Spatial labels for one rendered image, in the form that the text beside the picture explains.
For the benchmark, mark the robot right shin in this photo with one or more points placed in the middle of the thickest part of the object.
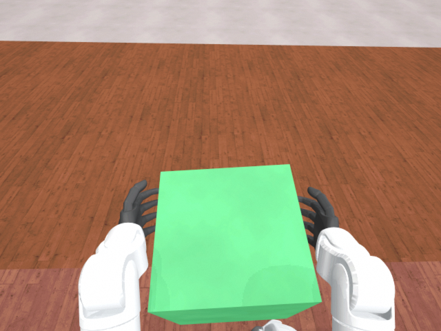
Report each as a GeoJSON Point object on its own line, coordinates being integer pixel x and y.
{"type": "Point", "coordinates": [272, 321]}

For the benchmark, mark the robot right forearm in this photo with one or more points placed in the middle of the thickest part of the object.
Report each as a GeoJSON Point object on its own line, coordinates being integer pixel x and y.
{"type": "Point", "coordinates": [362, 287]}

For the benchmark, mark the robot left forearm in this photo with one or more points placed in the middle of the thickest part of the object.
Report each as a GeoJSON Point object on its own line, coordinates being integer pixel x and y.
{"type": "Point", "coordinates": [109, 296]}

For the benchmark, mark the robot right hand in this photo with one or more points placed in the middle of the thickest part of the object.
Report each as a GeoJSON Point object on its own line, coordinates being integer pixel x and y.
{"type": "Point", "coordinates": [323, 217]}

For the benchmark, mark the robot left hand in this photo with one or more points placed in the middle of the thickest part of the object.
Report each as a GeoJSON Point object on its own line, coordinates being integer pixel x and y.
{"type": "Point", "coordinates": [133, 209]}

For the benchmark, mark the carton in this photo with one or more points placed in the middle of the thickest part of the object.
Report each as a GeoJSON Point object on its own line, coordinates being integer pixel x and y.
{"type": "Point", "coordinates": [230, 245]}

